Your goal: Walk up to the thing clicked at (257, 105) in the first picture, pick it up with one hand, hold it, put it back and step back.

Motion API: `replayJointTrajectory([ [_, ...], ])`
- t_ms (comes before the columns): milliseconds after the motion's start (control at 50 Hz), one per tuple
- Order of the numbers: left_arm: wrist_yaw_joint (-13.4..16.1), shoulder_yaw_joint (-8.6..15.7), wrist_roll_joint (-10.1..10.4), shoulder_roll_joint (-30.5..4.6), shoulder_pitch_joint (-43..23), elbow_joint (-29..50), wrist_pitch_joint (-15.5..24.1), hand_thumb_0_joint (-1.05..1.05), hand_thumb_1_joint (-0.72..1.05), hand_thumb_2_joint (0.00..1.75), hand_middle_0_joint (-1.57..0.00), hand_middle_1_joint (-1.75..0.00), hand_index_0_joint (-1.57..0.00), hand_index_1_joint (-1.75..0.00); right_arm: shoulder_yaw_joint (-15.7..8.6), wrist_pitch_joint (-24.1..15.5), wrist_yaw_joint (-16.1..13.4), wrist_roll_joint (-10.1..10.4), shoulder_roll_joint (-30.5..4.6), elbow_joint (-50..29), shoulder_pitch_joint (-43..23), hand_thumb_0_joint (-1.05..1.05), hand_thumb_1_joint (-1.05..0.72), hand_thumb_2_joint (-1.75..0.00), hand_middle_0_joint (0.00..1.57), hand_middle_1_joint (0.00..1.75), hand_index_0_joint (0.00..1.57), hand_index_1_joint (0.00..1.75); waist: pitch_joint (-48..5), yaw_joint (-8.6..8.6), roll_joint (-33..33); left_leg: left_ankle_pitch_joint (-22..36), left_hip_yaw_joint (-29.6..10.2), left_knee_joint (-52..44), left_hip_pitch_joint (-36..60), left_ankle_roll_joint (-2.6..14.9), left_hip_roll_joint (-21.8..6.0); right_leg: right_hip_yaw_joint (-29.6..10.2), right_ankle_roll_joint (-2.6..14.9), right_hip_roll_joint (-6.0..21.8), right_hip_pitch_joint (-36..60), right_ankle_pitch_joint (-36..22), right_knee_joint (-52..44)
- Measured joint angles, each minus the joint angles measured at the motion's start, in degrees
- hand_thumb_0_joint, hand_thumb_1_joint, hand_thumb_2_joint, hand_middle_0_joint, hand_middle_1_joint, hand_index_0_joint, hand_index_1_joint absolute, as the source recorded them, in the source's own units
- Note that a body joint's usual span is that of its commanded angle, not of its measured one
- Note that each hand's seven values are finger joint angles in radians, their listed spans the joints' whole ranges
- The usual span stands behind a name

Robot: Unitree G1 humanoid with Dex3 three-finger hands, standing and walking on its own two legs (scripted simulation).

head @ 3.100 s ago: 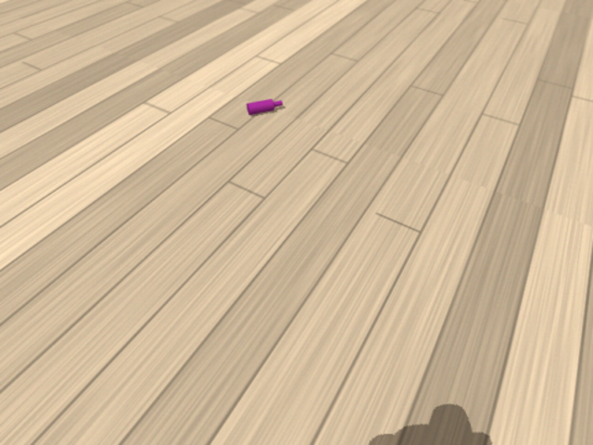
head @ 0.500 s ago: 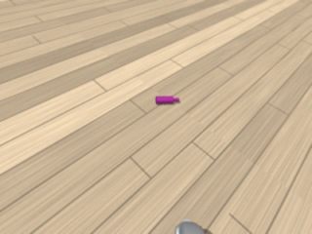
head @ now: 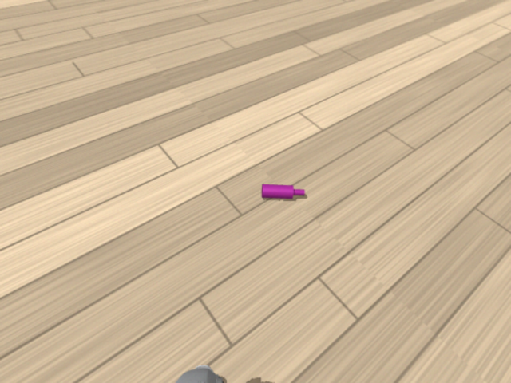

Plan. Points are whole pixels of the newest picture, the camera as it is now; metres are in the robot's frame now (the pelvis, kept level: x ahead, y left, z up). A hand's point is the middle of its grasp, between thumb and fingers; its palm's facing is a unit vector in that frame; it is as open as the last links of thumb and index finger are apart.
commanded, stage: walk up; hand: left
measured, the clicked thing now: (283, 191) +1.08 -0.11 -0.73
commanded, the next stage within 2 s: none
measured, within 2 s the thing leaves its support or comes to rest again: neither
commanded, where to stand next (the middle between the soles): +0.67 -0.37 m, yaw +4 degrees
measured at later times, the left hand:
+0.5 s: hand (183, 315) +0.26 +0.15 -0.13, palm faces -0.01 -0.91 -0.41, open 7.4 cm
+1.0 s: hand (252, 260) +0.39 +0.03 -0.15, palm faces -0.07 -0.95 -0.30, open 7.4 cm
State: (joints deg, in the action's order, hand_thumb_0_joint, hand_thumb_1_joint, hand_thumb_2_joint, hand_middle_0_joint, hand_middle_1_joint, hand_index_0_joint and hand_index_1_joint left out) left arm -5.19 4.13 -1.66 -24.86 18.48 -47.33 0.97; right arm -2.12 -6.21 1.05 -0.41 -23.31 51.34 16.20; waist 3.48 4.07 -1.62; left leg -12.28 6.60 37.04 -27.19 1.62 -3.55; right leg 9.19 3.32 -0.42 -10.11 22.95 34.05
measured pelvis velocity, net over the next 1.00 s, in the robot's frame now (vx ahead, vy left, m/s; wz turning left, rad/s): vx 0.32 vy -0.24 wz -0.02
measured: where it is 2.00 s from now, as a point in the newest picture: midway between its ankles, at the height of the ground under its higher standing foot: (356, 292)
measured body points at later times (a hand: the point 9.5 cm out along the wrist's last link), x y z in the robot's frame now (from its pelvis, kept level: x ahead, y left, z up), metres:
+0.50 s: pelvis +0.17 -0.15 -0.02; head +0.18 -0.15 +0.43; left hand +0.26 +0.20 -0.10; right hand +0.21 -0.51 -0.12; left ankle +0.14 +0.03 -0.68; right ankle +0.23 -0.28 -0.72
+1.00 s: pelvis +0.32 -0.24 +0.00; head +0.33 -0.21 +0.45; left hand +0.40 +0.08 -0.13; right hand +0.38 -0.58 -0.08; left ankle +0.36 -0.10 -0.72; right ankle +0.40 -0.40 -0.68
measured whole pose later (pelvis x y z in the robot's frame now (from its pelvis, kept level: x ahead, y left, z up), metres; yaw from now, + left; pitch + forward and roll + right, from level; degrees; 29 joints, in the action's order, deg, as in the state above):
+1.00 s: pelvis +0.32 -0.24 +0.00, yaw -1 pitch -3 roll +2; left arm -5.7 4.3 -1.9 -25.4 16.4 -48.3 -1.2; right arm -2.4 -6.6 -0.6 -0.6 -24.2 50.3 18.2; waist 3.9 0.4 -6.2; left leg -15.4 6.8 34.5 -16.2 1.0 -3.7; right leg -1.5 -0.3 6.9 -31.5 20.2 56.4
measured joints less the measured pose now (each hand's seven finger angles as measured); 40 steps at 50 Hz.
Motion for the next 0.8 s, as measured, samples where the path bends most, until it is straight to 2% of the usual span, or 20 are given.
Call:
replayJointTrajectory([
  [40, 0.2, -0.1, 0.1, -0.2, 1.0, 0.0, -0.5, 0.01, 0.9, 0.9, -0.2, -0.3, -0.21, -0.3, -0.3, -0.9, -0.6, -0.4, -0.2, -0.9, 0.2, 0.01, -0.9, -0.9, 0.21, 0.3, 0.2, 0.3, 0.2, -0.42, -1.3, 3.8, 0.5, -1.5, 2.0, 1.32, 1.2, -0.6, 0.18, 0.9, -1.4, 4.0, 7.5],
  [80, 0.5, -0.2, 0.0, 0.3, 0.8, -0.8, -1.6, 0.01, 0.9, 0.9, -0.2, -0.3, -0.2, -0.3, -0.4, -1.1, -1.4, -0.3, -0.2, -2.0, -0.2, 0.01, -0.9, -0.9, 0.21, 0.3, 0.2, 0.3, 0.5, -1.47, -2.5, 0.5, 0.8, 2.0, 2.1, 1.41, 1.4, -4.8, -0.34, 0.3, -6.4, 5.3, 20.2],
  [120, 0.5, -0.6, -0.1, 0.1, 0.5, -1.5, -2.3, 0.01, 0.91, 0.9, -0.2, -0.3, -0.2, -0.3, -0.3, -0.9, -1.8, 0.4, 0.2, -2.5, -0.2, 0.0, -0.9, -0.9, 0.21, 0.3, 0.21, 0.3, 0.6, -2.34, -3.7, -1.2, 1.2, 1.6, 4.3, 1.1, 1.2, -8.0, -1.04, 0.2, -11.4, 3.6, 29.4],
  [160, 0.2, -0.5, -0.1, -0.2, -0.3, -1.8, -2.4, 0.01, 0.91, 0.9, -0.2, -0.3, -0.2, -0.3, -0.1, -0.9, -2.1, 0.6, 0.3, -2.6, 0.3, 0.0, -0.9, -0.9, 0.21, 0.3, 0.21, 0.3, 0.3, -2.82, -4.8, -1.6, 1.5, -0.2, 6.7, 0.4, 0.9, -9.5, -1.77, 1.9, -15.8, 1.5, 32.0],
  [240, -1.0, 0.3, -0.1, -0.8, -1.9, -1.4, -2.1, 0.01, 0.91, 0.9, -0.2, -0.3, -0.2, -0.3, 0.1, -0.9, -1.7, 0.0, -0.6, -1.8, 1.7, 0.0, -0.9, -0.9, 0.21, 0.3, 0.21, 0.3, 0.0, -3.3, -5.1, -2.6, 1.3, -2.6, 10.4, -0.98, -0.7, -10.7, -3.15, 6.4, -20.7, -1.4, 24.8],
  [320, -2.1, 1.1, -0.2, -1.3, -3.7, -1.7, -2.5, 0.01, 0.91, 0.9, -0.2, -0.3, -0.2, -0.3, -0.5, -0.8, -1.1, -0.4, -2.4, -0.8, 3.1, 0.01, -0.9, -0.9, 0.21, 0.3, 0.21, 0.3, -0.5, -4.15, -3.7, -4.9, 0.3, -2.9, 12.9, -2.18, -3.0, -10.9, -3.33, 8.9, -20.9, -5.4, 14.5],
  [380, -2.5, 1.6, -0.2, -2.0, -4.1, -2.0, -2.1, 0.01, 0.91, 0.9, -0.2, -0.3, -0.2, -0.3, -1.2, 0.1, -1.0, -0.6, -3.8, 0.6, 3.7, 0.01, -0.9, -0.9, 0.21, 0.3, 0.21, 0.3, -1.6, -4.65, -1.9, -8.1, -0.9, -1.0, 13.8, -2.82, -5.3, -9.0, -2.98, 8.9, -17.5, -7.3, 8.4],
  [400, -2.5, 1.9, -0.3, -2.5, -3.8, -2.0, -1.8, 0.01, 0.91, 0.9, -0.2, -0.3, -0.2, -0.3, -1.3, 0.5, -1.1, -0.6, -4.2, 0.9, 4.0, 0.01, -0.9, -0.9, 0.21, 0.3, 0.21, 0.3, -2.3, -4.62, -1.6, -9.8, -1.3, 0.7, 13.6, -2.48, -6.1, -8.2, -2.91, 8.4, -15.8, -6.9, 6.8],
  [420, -2.3, 2.2, -0.5, -2.7, -3.8, -2.0, -1.3, 0.0, 0.91, 0.9, -0.2, -0.3, -0.2, -0.3, -1.6, 0.9, -1.3, -0.7, -4.6, 1.3, 4.2, 0.01, -0.9, -0.9, 0.21, 0.3, 0.21, 0.3, -2.6, -4.39, -0.6, -12.6, -2.4, 3.7, 12.7, -1.3, -7.3, -7.5, -3.69, 7.3, -15.1, -8.2, 7.0],
  [440, -1.8, 2.5, -0.8, -2.6, -4.0, -1.9, -0.7, 0.0, 0.91, 0.9, -0.2, -0.3, -0.2, -0.3, -1.8, 1.5, -1.7, -0.8, -5.1, 1.9, 3.9, 0.01, -0.9, -0.9, 0.21, 0.3, 0.21, 0.3, -2.5, -4.1, 0.8, -15.2, -4.7, 9.4, 10.8, -0.25, -7.8, -6.4, -4.15, 6.2, -15.4, -7.1, 9.3],
  [480, -0.7, 2.1, -0.5, -1.8, -4.0, -1.4, 0.1, 0.0, 0.91, 0.9, -0.2, -0.3, -0.2, -0.3, -2.0, 3.0, -2.5, -0.2, -5.0, 3.6, 2.7, 0.01, -0.9, -0.9, 0.21, 0.3, 0.2, 0.3, -2.2, -3.22, 2.1, -16.5, -8.1, 21.7, 5.7, 0.38, -4.9, -5.0, -3.92, 5.3, -15.0, -4.5, 11.4],
  [540, 0.3, 1.0, 0.1, -0.1, -2.9, -1.2, 0.6, 0.0, 0.91, 0.9, -0.2, -0.3, -0.2, -0.3, -1.3, 2.7, -2.4, 0.6, -4.4, 4.6, 0.8, 0.01, -0.91, -0.9, 0.21, 0.3, 0.2, 0.3, -1.6, -1.92, 3.6, -12.7, -7.1, 27.7, 0.3, 0.79, -1.7, -3.4, -2.66, 3.8, -11.5, -4.5, 7.5],
  [640, 1.1, 0.1, 0.1, 0.5, -0.4, -1.0, 0.8, 0.0, 0.9, 0.9, -0.2, -0.3, -0.2, -0.3, 0.0, 1.0, -1.0, 0.3, -1.6, 2.6, -0.8, 0.01, -0.91, -0.9, 0.21, 0.3, 0.2, 0.3, -0.2, -0.56, 2.6, -10.6, -2.3, 16.5, -2.8, 0.26, -0.1, -1.7, -0.82, 1.9, -5.8, -4.3, 1.6],
  [720, 1.2, -0.3, 0.0, 0.1, 1.1, -0.4, 0.1, 0.0, 0.9, 0.9, -0.2, -0.3, -0.21, -0.3, 0.5, 0.5, -0.4, 0.2, 0.5, 0.9, -1.4, 0.01, -0.91, -0.9, 0.21, 0.3, 0.2, 0.3, 0.8, 0.41, 0.5, -5.2, -0.6, 5.6, -1.0, 0.39, 1.1, -0.8, -0.37, 1.1, -2.8, -1.8, 1.3],
  [760, 1.1, -0.7, 0.1, 0.0, 2.1, -0.1, -0.5, 0.01, 0.9, 0.9, -0.2, -0.3, -0.21, -0.3, 0.4, -0.3, -0.5, 0.1, 0.7, -0.2, -1.0, 0.01, -0.91, -0.9, 0.21, 0.3, 0.2, 0.3, 0.7, 0.2, -0.5, -0.3, 0.0, -0.9, 2.5, 1.1, 2.1, -0.7, -0.38, 1.2, -2.7, 1.5, 4.7],
  [780, 1.1, -0.8, 0.2, 0.1, 2.2, -0.2, -0.7, 0.01, 0.9, 0.9, -0.2, -0.3, -0.21, -0.3, 0.1, -0.7, -0.8, -0.2, 0.7, -0.8, -1.0, 0.01, -0.9, -0.9, 0.21, 0.3, 0.2, 0.3, 0.8, -0.26, -1.3, 1.9, 0.2, -0.7, 2.9, 1.67, 2.5, -1.3, -0.13, 1.8, -3.9, 3.1, 8.9],
  [800, 1.2, -0.9, 0.2, 0.4, 1.9, -0.5, -1.2, 0.01, 0.9, 0.9, -0.2, -0.3, -0.2, -0.3, -0.1, -0.9, -1.2, -0.5, 0.7, -1.4, -1.0, 0.01, -0.9, -0.9, 0.21, 0.3, 0.21, 0.3, 1.1, -0.78, -2.0, 0.8, 0.5, 1.0, 2.8, 1.81, 2.9, -3.3, -0.35, 1.7, -6.0, 3.9, 14.7],
])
